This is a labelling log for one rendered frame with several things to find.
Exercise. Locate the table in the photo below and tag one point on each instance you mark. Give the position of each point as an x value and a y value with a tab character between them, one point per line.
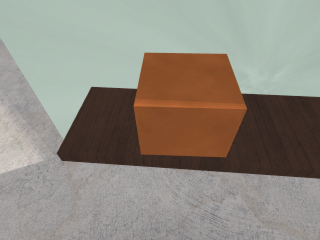
279	136

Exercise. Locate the carton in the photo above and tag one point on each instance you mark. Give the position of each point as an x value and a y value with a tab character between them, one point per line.
187	104

